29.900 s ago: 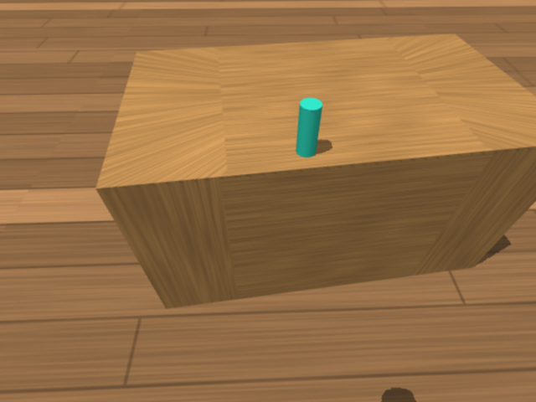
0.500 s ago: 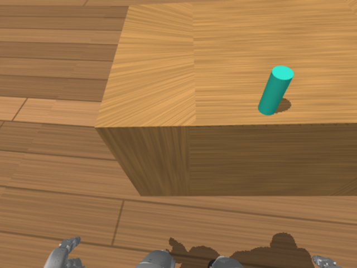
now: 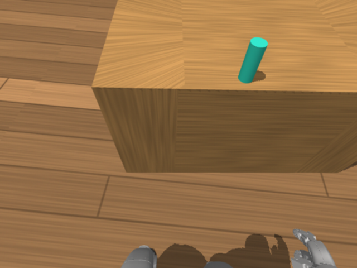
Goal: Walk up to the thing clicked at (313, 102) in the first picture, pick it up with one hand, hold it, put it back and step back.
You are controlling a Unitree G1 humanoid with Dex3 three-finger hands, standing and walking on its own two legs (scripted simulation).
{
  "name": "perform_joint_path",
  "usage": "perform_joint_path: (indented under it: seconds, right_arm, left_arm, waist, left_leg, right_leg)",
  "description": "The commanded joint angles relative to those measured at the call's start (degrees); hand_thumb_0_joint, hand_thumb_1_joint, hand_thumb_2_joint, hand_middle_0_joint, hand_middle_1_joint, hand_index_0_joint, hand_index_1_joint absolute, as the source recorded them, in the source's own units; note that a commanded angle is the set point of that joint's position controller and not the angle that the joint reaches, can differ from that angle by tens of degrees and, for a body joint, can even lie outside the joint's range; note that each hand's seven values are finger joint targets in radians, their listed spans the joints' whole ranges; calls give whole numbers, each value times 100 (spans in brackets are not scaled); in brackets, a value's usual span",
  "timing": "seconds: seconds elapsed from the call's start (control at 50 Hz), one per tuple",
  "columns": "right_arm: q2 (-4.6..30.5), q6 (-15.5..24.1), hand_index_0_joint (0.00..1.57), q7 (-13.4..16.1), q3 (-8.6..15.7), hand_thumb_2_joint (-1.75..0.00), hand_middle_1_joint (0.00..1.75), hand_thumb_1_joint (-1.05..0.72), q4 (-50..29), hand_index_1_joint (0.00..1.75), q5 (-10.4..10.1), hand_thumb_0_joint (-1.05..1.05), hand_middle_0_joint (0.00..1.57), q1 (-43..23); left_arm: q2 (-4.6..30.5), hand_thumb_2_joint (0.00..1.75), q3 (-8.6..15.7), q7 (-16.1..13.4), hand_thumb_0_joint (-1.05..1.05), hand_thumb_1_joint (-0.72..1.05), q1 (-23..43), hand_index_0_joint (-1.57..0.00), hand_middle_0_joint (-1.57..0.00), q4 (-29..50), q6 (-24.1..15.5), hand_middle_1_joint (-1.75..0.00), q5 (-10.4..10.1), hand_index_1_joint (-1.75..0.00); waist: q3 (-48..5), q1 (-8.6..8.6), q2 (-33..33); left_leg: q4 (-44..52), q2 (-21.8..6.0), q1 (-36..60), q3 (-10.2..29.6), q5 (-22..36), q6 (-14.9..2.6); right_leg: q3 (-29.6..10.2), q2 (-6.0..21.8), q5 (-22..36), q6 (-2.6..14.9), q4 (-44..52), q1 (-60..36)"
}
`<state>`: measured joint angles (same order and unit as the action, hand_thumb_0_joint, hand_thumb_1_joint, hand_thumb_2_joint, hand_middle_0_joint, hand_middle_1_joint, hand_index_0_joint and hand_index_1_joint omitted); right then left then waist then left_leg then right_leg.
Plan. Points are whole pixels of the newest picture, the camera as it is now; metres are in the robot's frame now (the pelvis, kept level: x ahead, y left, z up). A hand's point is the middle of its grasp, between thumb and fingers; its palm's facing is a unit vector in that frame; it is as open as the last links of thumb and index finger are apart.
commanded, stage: step back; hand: right
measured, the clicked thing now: (251, 61) +0.72 -0.19 +0.01
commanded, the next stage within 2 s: stand in 1.96 s
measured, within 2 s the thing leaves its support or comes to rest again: neither
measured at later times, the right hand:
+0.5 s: hand out of the picture -0.09 -0.29 -0.16, palm faces -0.16 +0.90 -0.40, open 7.4 cm
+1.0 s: hand out of the picture -0.21 -0.31 -0.15, palm faces -0.09 +0.93 -0.36, open 7.4 cm
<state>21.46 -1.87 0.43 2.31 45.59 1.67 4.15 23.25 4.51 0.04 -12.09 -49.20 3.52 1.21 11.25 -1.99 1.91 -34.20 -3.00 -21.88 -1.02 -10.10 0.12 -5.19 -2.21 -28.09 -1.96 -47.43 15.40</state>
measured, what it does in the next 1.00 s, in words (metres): walks backwards: right foot, then left foot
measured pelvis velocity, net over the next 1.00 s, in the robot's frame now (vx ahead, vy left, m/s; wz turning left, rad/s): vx -0.32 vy -0.05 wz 0.04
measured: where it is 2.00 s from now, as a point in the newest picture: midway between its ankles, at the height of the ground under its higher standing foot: outside the picture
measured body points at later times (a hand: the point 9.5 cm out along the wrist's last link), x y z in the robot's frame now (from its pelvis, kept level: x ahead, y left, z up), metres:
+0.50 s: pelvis -0.18 -0.02 -0.01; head -0.11 -0.01 +0.43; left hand -0.06 +0.30 -0.12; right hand -0.08 -0.33 -0.13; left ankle -0.20 +0.09 -0.73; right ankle -0.05 -0.13 -0.72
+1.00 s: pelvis -0.32 -0.05 +0.01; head -0.30 -0.07 +0.45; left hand -0.31 +0.27 -0.10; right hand -0.20 -0.36 -0.12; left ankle -0.31 +0.10 -0.67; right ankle -0.32 -0.17 -0.72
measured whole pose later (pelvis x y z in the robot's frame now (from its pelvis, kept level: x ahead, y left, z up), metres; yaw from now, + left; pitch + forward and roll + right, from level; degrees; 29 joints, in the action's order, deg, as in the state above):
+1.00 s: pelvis -0.32 -0.05 +0.01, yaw +2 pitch -2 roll +1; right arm 23.5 -3.7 -0.3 3.1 51.9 1.0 10.0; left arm 20.2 3.4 0.0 -15.8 -55.4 0.4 2.8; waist 4.5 -2.4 -2.6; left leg -55.7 3.1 -25.2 7.9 -23.6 0.8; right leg -1.7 0.5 -19.5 0.7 -34.8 13.3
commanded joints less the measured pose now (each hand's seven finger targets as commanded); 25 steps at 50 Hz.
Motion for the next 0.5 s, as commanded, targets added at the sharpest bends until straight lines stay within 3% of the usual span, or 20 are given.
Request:
perform_joint_path:
  seconds: [0.0, 0.02, 0.04, 0.06, 0.08, 0.1, 0.14, 0.16, 0.18, 0.2, 0.24, 0.26, 0.3, 0.34, 0.38, 0.42, 0.44, 0.46, 0.48]
  right_arm:
    - [1618, -64, 20, 56, 477, -90, 30, -90, -363, 30, -72, 0, 20, -64]
    - [1412, -74, 20, 45, 414, -90, 30, -90, -392, 30, -115, 0, 20, -25]
    - [1054, -75, 20, 56, 327, -90, 30, -90, -468, 30, -170, 0, 20, 61]
    - [1125, -84, 20, 173, 392, -90, 30, -90, -501, 30, -152, 0, 20, -131]
    - [1398, -93, 20, 198, 502, -90, 30, -90, -382, 30, -129, 0, 20, -88]
    - [1474, -88, 20, 158, 477, -90, 30, -90, -241, 30, -128, 0, 20, 86]
    - [1259, -61, 20, 136, 391, -90, 30, -90, 61, 30, -190, 0, 20, 683]
    - [1123, -21, 20, 162, 330, -90, 30, -90, 66, 30, -189, 0, 20, 768]
    - [1149, 17, 20, 184, 311, -90, 30, -90, 34, 30, -146, 0, 20, 735]
    - [1141, 34, 20, 188, 299, -90, 30, -90, -3, 30, -133, 0, 20, 638]
    - [1041, 74, 20, 197, 253, -90, 30, -90, -50, 30, -109, 0, 20, 589]
    - [996, 71, 20, 206, 248, -90, 30, -90, -78, 30, -77, 0, 20, 551]
    - [1018, 95, 20, 210, 268, -90, 30, -90, -123, 30, -47, 0, 20, 593]
    - [1074, 101, 20, 171, 295, -90, 30, -90, -45, 30, -43, 0, 20, 804]
    - [1138, 77, 20, 131, 361, -90, 30, -90, 167, 30, -34, 0, 20, 1237]
    - [1187, 60, 20, 99, 418, -90, 30, -90, 335, 30, -37, 0, 20, 1619]
    - [1386, 49, 20, 98, 482, -90, 30, -90, 292, 30, 18, 0, 20, 1525]
    - [1858, 34, 20, 75, 555, -90, 30, -90, 175, 30, 107, 0, 20, 1273]
    - [2194, 17, 20, 32, 593, -90, 30, -90, 39, 30, 119, 0, 20, 865]
  left_arm:
    - [841, 90, 308, -51, 0, 90, -1018, -20, -20, 16, -220, -30, 25, -30]
    - [1096, 90, 369, -55, 0, 90, -850, -20, -20, 80, -251, -30, 105, -30]
    - [1575, 90, 508, -44, 0, 90, -686, -20, -20, 197, -272, -30, 178, -30]
    - [2109, 90, 611, -38, 0, 90, -143, -20, -20, 472, -231, -30, 157, -30]
    - [2056, 90, 578, -67, 0, 90, 246, -20, -20, 622, -257, -30, 137, -30]
    - [1751, 90, 481, -78, 0, 90, 504, -20, -20, 699, -277, -30, 124, -30]
    - [1160, 90, 380, -117, 0, 90, 1075, -20, -20, 782, -277, -30, 94, -30]
    - [1130, 90, 422, -115, 0, 90, 944, -20, -20, 776, -274, -30, 119, -30]
    - [1123, 90, 419, -119, 0, 90, 652, -20, -20, 781, -286, -30, 131, -30]
    - [1108, 90, 393, -135, 0, 90, 357, -20, -20, 771, -287, -30, 148, -30]
    - [961, 90, 367, -194, 0, 90, 13, -20, -20, 731, -246, -30, 128, -30]
    - [991, 90, 378, -216, 0, 90, -53, -20, -20, 718, -228, -30, 127, -30]
    - [1102, 90, 406, -257, 0, 90, -112, -20, -20, 775, -201, -30, 104, -30]
    - [1138, 90, 391, -276, 0, 90, 11, -20, -20, 846, -182, -30, 74, -30]
    - [1237, 90, 353, -243, 0, 90, 439, -20, -20, 928, -137, -30, 42, -30]
    - [1246, 90, 279, -202, 0, 90, 670, -20, -20, 1000, -81, -30, -3, -30]
    - [1083, 90, 206, -178, 0, 90, 639, -20, -20, 1024, -67, -30, -20, -30]
    - [852, 90, 155, -181, 0, 90, 748, -20, -20, 1080, -87, -30, -58, -30]
    - [1061, 90, 293, -244, 0, 90, 1008, -20, -20, 1041, -68, -30, -40, -30]
  waist:
    - [-1813, -104, -1359]
    - [-1610, -42, -811]
    - [-1298, 2, 716]
    - [-945, -214, 1317]
    - [-473, -132, 1338]
    - [-290, 41, 1004]
    - [-490, 509, 527]
    - [-746, 430, 758]
    - [-930, 240, 668]
    - [-992, 52, 656]
    - [-1209, -129, 729]
    - [-1274, -200, 843]
    - [-1507, -250, 1010]
    - [-1685, -188, 1026]
    - [-1789, 25, 955]
    - [-1802, 303, 597]
    - [-1704, 320, -15]
    - [-1455, 310, -1278]
    - [-1251, 441, -1469]
  left_leg:
    - [260, -927, 957, 1042, 918, -945]
    - [-90, -508, 239, 933, 186, -602]
    - [-1112, 501, -1001, 700, -1439, -167]
    - [-2493, 896, -778, 874, -2577, 44]
    - [-3266, 622, -390, 1168, -2477, 63]
    - [-3487, 703, -262, 1300, -2094, 20]
    - [-3529, 1063, -528, 1244, -1452, -14]
    - [-3514, 1100, -612, 1093, -1467, 29]
    - [-3549, 1087, -663, 1036, -1524, 81]
    - [-3293, 1030, -724, 944, -1635, 131]
    - [-2573, 931, -1173, 832, -1871, 176]
    - [-2441, 848, -1176, 783, -2054, 199]
    - [-1797, 584, -916, 685, -2222, 165]
    - [-1071, 469, -477, 495, -2075, 78]
    - [-444, 455, 306, 223, -1656, -12]
    - [773, 479, 1061, 84, -499, -222]
    - [1108, -88, 1186, 1024, -331, -479]
    - [1420, -1224, 1204, 2557, 400, -1015]
    - [1672, -1924, 235, 3071, 488, -1725]
  right_leg:
    - [523, 132, 1325, 278, 2359, -823]
    - [-141, 387, 1419, 445, 2472, -964]
    - [-1910, 1477, 1292, 794, 2758, -931]
    - [-2683, 2549, 1089, 1753, 3181, 618]
    - [-3060, 2749, 682, 1966, 3494, 1656]
    - [-2390, 2399, 819, 1741, 3411, 1765]
    - [-562, 1298, 2272, 1008, 2643, 802]
    - [-420, 1218, 2647, 999, 2502, 390]
    - [-437, 1201, 3072, 1044, 2271, 35]
    - [-499, 1286, 3215, 1144, 2207, -278]
    - [-523, 1382, 3863, 1222, 1931, -1407]
    - [-610, 1569, 4059, 1361, 1931, -1571]
    - [-958, 1943, 4319, 1532, 1871, -1829]
    - [-946, 1949, 4339, 1439, 1756, -1746]
    - [-792, 1877, 3775, 1311, 1665, -1100]
    - [-554, 1611, 2892, 955, 1355, -443]
    - [-335, 1203, 2019, 658, 858, 193]
    - [300, 296, 423, 353, -177, 1234]
    - [115, -144, -986, 236, -1437, 1049]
